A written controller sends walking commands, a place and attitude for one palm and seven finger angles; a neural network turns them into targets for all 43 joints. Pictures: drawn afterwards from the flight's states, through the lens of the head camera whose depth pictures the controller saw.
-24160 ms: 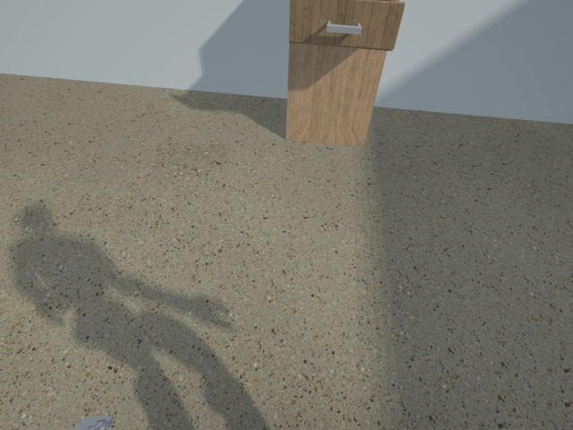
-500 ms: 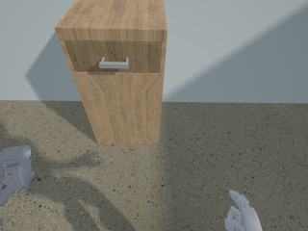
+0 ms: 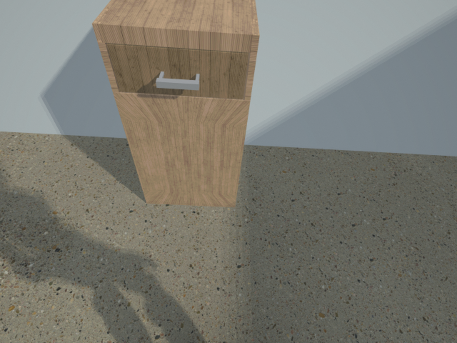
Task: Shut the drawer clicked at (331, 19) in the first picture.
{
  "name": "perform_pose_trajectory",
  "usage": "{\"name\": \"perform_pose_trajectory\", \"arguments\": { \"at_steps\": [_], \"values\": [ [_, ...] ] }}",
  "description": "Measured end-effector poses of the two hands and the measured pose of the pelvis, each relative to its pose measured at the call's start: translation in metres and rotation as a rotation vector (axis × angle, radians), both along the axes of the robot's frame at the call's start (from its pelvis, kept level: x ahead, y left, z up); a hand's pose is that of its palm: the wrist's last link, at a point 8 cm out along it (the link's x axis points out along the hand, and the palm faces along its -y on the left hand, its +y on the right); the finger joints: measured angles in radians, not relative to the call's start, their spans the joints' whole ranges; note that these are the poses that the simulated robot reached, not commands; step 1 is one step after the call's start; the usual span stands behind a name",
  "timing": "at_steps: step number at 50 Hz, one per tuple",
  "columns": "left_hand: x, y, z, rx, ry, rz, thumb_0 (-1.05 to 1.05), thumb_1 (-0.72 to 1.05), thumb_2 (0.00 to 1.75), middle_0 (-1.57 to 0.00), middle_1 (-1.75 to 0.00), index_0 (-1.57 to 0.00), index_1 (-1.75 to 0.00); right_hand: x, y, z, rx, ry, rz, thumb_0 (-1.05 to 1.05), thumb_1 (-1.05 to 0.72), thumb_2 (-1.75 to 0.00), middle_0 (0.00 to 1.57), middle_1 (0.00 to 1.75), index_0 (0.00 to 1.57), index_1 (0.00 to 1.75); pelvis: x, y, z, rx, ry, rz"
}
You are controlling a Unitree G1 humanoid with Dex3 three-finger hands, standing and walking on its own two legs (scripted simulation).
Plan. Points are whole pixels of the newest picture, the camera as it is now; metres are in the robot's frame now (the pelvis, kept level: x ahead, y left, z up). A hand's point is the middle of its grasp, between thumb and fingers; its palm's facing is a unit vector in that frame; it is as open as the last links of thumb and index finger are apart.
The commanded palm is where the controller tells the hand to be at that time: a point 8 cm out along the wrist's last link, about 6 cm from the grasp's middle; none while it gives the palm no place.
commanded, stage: let the arm hang, fingers relaxed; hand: left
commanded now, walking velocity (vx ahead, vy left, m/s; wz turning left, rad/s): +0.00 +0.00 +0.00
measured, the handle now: (178, 80) +0.82 +0.20 -0.01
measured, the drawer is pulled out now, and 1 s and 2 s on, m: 0.00 0.00 0.00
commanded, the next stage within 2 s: look to check the result in 0.76 s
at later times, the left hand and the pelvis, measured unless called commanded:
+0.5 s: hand out of the picture +0.00 +0.18 -0.17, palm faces +0.02 -0.97 -0.23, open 7.1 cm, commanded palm none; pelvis +0.00 +0.00 +0.00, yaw +0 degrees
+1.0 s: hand out of the picture +0.03 +0.17 -0.17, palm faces +0.01 -0.97 -0.23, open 7.4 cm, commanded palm none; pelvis +0.01 -0.02 +0.01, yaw +0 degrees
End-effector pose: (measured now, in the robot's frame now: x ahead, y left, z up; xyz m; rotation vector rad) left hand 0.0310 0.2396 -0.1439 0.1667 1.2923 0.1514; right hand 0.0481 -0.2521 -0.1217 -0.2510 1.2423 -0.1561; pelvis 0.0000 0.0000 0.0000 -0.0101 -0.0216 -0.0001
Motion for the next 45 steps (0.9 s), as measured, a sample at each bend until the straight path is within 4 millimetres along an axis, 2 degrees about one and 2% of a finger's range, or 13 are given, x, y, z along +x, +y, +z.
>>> {"name": "perform_pose_trajectory", "arguments": {
  "at_steps": [3,6,9,12,16,21,27,32,38,45],
  "values": [
    [-0.036,0.008,-0.001,0.005,0.100,0.027,0.02,0.91,0.89,-0.91,-1.11,-0.91,-1.12,-0.033,0.004,-0.004,0.005,0.115,-0.021,0.01,-0.91,-0.90,0.20,0.30,0.20,0.30,-0.001,-0.001,0.002,-0.006,0.002,0.007],
    [-0.065,0.014,0.003,0.018,0.183,0.044,0.02,0.91,0.89,-0.80,-0.98,-0.79,-0.99,-0.057,0.010,-0.008,0.022,0.189,-0.047,0.01,-0.91,-0.90,0.20,0.30,0.20,0.30,-0.002,0.000,0.004,-0.006,0.004,0.008],
    [-0.083,0.017,0.009,0.033,0.239,0.055,0.01,0.91,0.90,-0.68,-0.85,-0.68,-0.85,-0.073,0.017,-0.012,0.043,0.229,-0.069,0.01,-0.91,-0.90,0.20,0.30,0.20,0.30,-0.002,0.002,0.004,-0.003,0.004,0.006],
    [-0.089,0.017,0.013,0.044,0.260,0.060,0.01,0.91,0.90,-0.56,-0.71,-0.56,-0.72,-0.080,0.023,-0.016,0.065,0.242,-0.083,0.01,-0.91,-0.90,0.20,0.30,0.20,0.30,-0.001,0.002,0.005,0.001,0.001,0.004],
    [-0.081,0.013,0.014,0.048,0.236,0.058,0.01,0.91,0.90,-0.41,-0.54,-0.41,-0.55,-0.079,0.028,-0.021,0.088,0.227,-0.091,0.01,-0.91,-0.90,0.20,0.30,0.20,0.30,-0.001,0.001,0.005,0.005,-0.006,0.001],
    [-0.055,0.003,0.011,0.035,0.160,0.043,0.01,0.91,0.90,-0.29,-0.40,-0.29,-0.40,-0.066,0.030,-0.024,0.104,0.181,-0.088,0.01,-0.91,-0.90,0.20,0.30,0.20,0.30,-0.001,-0.001,0.005,0.008,-0.013,-0.001],
    [-0.020,-0.012,0.009,0.008,0.065,0.018,0.01,0.91,0.90,-0.22,-0.33,-0.23,-0.33,-0.049,0.026,-0.023,0.106,0.123,-0.085,0.01,-0.91,-0.90,0.20,0.30,0.20,0.30,-0.001,-0.006,0.005,0.011,-0.015,-0.004],
    [-0.001,-0.022,0.008,-0.007,0.015,0.003,0.01,0.91,0.90,-0.21,-0.31,-0.21,-0.31,-0.041,0.020,-0.021,0.096,0.100,-0.086,0.00,-0.91,-0.90,0.20,0.30,0.20,0.30,0.000,-0.010,0.005,0.011,-0.017,-0.004],
    [0.005,-0.024,0.008,-0.006,0.014,-0.003,0.01,0.91,0.90,-0.20,-0.30,-0.21,-0.30,-0.042,0.010,-0.019,0.079,0.111,-0.093,0.00,-0.91,-0.90,0.20,0.30,0.20,0.30,0.003,-0.014,0.006,0.009,-0.014,-0.006],
    [-0.002,-0.020,0.009,0.010,0.056,0.006,0.01,0.91,0.90,-0.20,-0.30,-0.20,-0.30,-0.048,0.002,-0.018,0.065,0.149,-0.097,0.00,-0.91,-0.90,0.20,0.30,0.20,0.30,0.006,-0.017,0.007,0.008,-0.011,-0.007]
  ]
}}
